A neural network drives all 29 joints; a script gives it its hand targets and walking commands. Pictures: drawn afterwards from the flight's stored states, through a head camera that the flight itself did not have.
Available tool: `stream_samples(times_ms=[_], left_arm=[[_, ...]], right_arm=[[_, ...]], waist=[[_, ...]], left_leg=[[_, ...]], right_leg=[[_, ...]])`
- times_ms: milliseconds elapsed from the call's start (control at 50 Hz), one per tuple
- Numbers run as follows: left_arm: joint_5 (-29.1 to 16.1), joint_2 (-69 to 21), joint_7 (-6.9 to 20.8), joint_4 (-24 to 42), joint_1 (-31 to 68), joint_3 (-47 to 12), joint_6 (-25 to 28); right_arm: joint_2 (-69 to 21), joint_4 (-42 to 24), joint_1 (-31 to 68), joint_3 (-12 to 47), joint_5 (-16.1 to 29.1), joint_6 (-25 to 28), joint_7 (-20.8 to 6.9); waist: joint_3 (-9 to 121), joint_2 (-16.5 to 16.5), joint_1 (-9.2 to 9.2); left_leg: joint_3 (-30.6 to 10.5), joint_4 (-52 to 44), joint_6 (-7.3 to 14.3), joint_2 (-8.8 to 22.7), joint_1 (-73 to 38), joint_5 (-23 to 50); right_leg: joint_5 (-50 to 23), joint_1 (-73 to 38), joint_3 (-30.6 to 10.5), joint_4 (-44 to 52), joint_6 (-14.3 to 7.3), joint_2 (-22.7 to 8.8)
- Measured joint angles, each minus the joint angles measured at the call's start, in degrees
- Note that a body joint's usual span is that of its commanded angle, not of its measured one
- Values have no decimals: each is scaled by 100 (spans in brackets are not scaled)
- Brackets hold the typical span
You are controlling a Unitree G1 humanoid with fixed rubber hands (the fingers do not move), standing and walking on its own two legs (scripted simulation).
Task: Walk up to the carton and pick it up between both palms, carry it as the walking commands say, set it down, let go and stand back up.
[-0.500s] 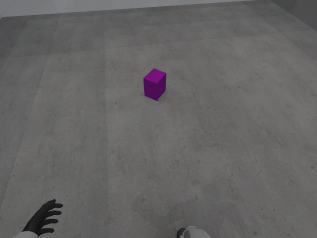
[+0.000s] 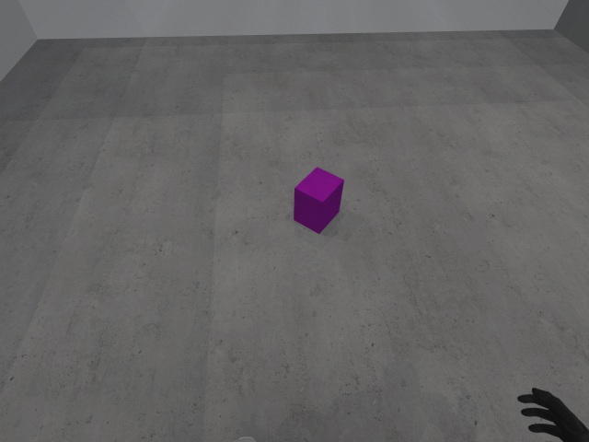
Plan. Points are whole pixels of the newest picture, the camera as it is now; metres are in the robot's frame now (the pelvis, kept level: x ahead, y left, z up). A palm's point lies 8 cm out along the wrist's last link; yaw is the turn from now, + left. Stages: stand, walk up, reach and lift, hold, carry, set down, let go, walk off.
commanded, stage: walk up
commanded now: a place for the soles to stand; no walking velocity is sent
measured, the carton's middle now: (318, 200) +1.18 -0.03 -0.65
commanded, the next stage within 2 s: none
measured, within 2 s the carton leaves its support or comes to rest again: neither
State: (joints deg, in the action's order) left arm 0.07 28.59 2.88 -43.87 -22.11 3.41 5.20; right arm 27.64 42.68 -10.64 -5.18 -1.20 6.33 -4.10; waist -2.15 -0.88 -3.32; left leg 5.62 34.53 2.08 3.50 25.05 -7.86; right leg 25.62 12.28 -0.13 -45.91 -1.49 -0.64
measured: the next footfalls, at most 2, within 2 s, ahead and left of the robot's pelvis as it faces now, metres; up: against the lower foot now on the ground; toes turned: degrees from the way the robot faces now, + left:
right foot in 0.36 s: +0.32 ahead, -0.14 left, +0.00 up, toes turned -6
left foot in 0.74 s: +0.47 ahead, +0.12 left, +0.00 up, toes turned +6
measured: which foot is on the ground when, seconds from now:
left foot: down 0.00-0.38, up 0.40-0.72, down 0.74-1.00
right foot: up 0.00-0.34, down 0.36-0.76, up 0.78-1.00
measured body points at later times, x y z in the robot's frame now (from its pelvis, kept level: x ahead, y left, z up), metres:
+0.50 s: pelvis +0.22 -0.03 +0.01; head +0.24 -0.05 +0.46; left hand +0.37 +0.31 -0.04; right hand +0.27 -0.37 -0.09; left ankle +0.19 +0.11 -0.66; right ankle +0.28 -0.14 -0.72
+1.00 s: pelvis +0.41 +0.00 +0.01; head +0.43 +0.01 +0.46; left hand +0.51 +0.33 -0.09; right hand +0.49 -0.36 -0.05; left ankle +0.43 +0.11 -0.72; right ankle +0.50 -0.15 -0.69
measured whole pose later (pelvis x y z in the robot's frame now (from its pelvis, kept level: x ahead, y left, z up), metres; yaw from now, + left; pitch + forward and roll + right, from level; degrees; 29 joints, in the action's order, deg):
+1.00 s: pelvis +0.41 +0.00 +0.01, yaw -1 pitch -1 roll +1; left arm 0.9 27.0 4.0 -46.0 -16.8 3.8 3.5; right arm 28.4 43.2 -17.9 -4.4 -0.4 5.5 -2.7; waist -2.5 -2.7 1.7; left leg 6.3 30.0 1.8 2.0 13.4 -15.3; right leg 17.1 28.0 2.0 -44.7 -0.2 -5.6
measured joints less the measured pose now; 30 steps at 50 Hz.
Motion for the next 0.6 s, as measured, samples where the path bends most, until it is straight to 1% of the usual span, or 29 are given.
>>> stream_samples(times_ms=[20, 40, 60, 80, 140, 220, 280, 340, 360, 380, 400, 420, 440, 460, 480, 520, 560, 600], left_arm=[[5, -7, -37, -21, 52, -30, -15], [2, -4, -55, -42, 107, -49, -19], [2, 0, -56, -58, 161, -53, -20], [10, -3, -41, -69, 213, -44, -26], [57, -43, 53, -102, 363, 2, -80], [101, -86, 179, -149, 643, 68, -138], [94, -92, 247, -184, 894, 122, -139], [85, -76, 264, -184, 1125, 150, -104], [86, -49, 246, -156, 1187, 153, -71], [91, -38, 207, -116, 1254, 165, -24], [81, -40, 157, -63, 1295, 172, 21], [50, -52, 113, -14, 1303, 167, 49], [12, -80, 75, 24, 1285, 156, 59], [-18, -116, 41, 48, 1242, 145, 58], [-35, -149, 12, 64, 1180, 133, 53], [-34, -182, -17, 79, 1028, 109, 50], [-10, -170, -20, 88, 852, 97, 63], [13, -125, -11, 80, 660, 97, 68]], right_arm=[[-18, -43, 8, 2, 54, 18, 28], [-46, -66, -15, 11, 106, 23, 52], [-74, -74, -66, 26, 140, 17, 75], [-93, -70, -131, 47, 157, 7, 93], [-71, -35, -369, 90, 135, -9, 110], [42, 62, -732, 70, 116, -10, 83], [114, 147, -959, 59, 128, -40, 57], [158, 215, -1124, 72, 138, -89, 50], [164, 216, -1185, 87, 136, -100, 57], [165, 219, -1212, 104, 130, -111, 71], [137, 234, -1188, 131, 134, -130, 87], [101, 260, -1134, 168, 141, -155, 113], [76, 290, -1071, 199, 154, -178, 138], [59, 312, -1010, 219, 156, -190, 154], [47, 323, -958, 230, 149, -189, 160], [24, 344, -882, 223, 119, -178, 132], [-1, 356, -808, 196, 83, -195, 78], [-26, 351, -701, 171, 48, -221, 21]], waist=[[-14, -59, 30], [-20, -125, 66], [-15, -194, 105], [-4, -252, 147], [33, -303, 297], [23, -213, 516], [7, -120, 658], [22, -18, 740], [29, 10, 748], [0, 73, 727], [-34, 119, 682], [-64, 149, 645], [-93, 187, 605], [-112, 236, 561], [-120, 287, 516], [-113, 360, 420], [-107, 375, 322], [-119, 347, 231]], left_leg=[[50, 95, 16, -21, -58, -154], [94, 86, 30, -44, -173, -290], [136, 4, 38, -74, -316, -377], [175, -121, 36, -104, -469, -415], [258, -485, 38, -161, -872, -453], [289, -763, 27, -189, -1321, -628], [272, -821, -65, -178, -1614, -842], [235, -654, -198, -104, -1822, -1189], [206, -459, -247, -59, -1831, -1373], [160, -45, -209, 30, -1722, -1568], [21, 635, -143, 55, -1473, -1708], [-186, 1373, -87, -3, -1164, -1773], [-372, 1984, -45, -76, -870, -1743], [-495, 2374, -23, -112, -613, -1649], [-556, 2541, -28, -98, -391, -1530], [-564, 2418, -96, 13, -33, -1303], [-503, 1969, -171, 132, 214, -1152], [-419, 1412, -200, 218, 348, -936]], right_leg=[[-41, 322, -123, -712, -3, 36], [-164, 610, -180, -1228, 3, 44], [-307, 860, -173, -1508, 14, -3], [-437, 1070, -123, -1565, 39, -93], [-654, 1519, 47, -1019, 144, -358], [-1063, 1753, 155, 63, 173, -526], [-1481, 1646, 206, 799, 126, -505], [-1612, 1307, 310, 1346, 44, -355], [-1582, 1129, 330, 1529, -12, -276], [-1857, 1061, 363, 1545, -56, -208], [-1858, 1094, 387, 1352, -70, -164], [-1704, 1084, 403, 1203, -84, -147], [-1545, 1007, 420, 1163, -97, -137], [-1436, 890, 439, 1211, -100, -125], [-1383, 756, 464, 1311, -95, -110], [-1369, 497, 523, 1546, -68, -88], [-1315, 282, 574, 1714, -69, -82], [-1213, 105, 610, 1798, -59, -88]])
